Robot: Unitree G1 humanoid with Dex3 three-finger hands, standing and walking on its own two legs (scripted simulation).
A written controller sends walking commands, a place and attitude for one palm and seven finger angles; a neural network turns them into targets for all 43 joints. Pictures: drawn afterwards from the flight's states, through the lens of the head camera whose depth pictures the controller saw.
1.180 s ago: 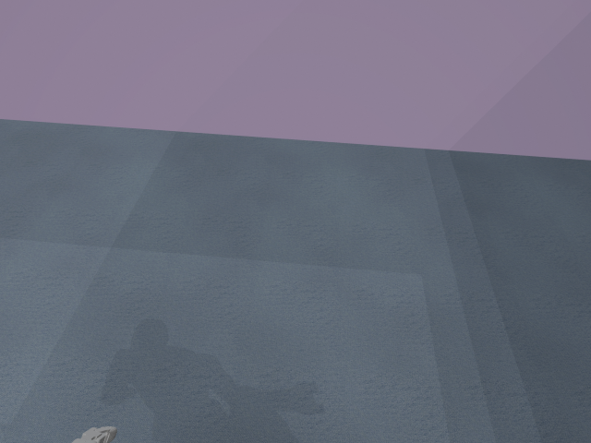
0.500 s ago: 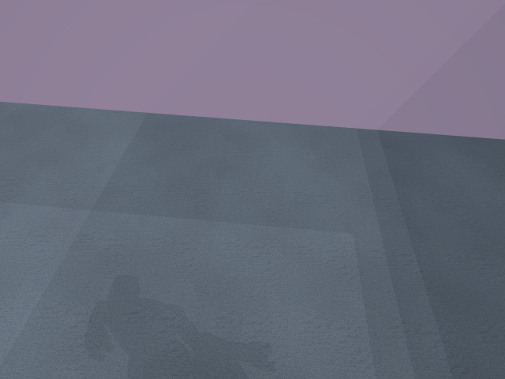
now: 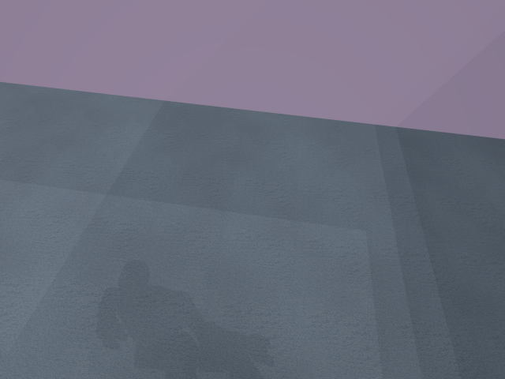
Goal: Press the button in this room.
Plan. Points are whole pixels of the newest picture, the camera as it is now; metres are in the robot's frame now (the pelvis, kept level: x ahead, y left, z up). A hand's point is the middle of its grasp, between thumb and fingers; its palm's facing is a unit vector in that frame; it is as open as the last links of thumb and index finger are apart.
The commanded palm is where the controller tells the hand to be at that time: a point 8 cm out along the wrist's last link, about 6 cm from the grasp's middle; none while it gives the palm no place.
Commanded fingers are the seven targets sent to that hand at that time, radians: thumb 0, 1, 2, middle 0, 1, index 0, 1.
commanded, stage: turn or walk to find it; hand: left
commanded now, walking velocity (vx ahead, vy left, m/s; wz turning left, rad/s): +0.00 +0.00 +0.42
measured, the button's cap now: out of the picture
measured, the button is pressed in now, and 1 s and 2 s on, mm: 0 0 0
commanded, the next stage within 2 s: none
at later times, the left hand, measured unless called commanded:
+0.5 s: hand out of the picture -0.01 +0.18 -0.15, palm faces +0.22 -0.93 -0.28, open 7.4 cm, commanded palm none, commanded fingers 0.00 0.90 0.90 -0.20 -0.30 -0.20 -0.30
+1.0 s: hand out of the picture -0.11 +0.22 -0.16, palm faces +0.46 -0.85 -0.25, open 7.4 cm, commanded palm none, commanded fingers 0.00 0.90 0.90 -0.20 -0.30 -0.20 -0.30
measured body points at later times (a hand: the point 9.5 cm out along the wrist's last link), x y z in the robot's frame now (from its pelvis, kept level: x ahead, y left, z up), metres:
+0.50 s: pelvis -0.03 -0.03 +0.00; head -0.01 -0.04 +0.45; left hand -0.02 +0.23 -0.13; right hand +0.07 -0.28 -0.15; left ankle -0.05 +0.10 -0.66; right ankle -0.02 -0.13 -0.74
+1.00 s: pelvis -0.07 +0.00 +0.00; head -0.05 +0.03 +0.45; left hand -0.13 +0.27 -0.15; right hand +0.11 -0.18 -0.13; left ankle -0.11 +0.10 -0.74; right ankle -0.02 -0.13 -0.68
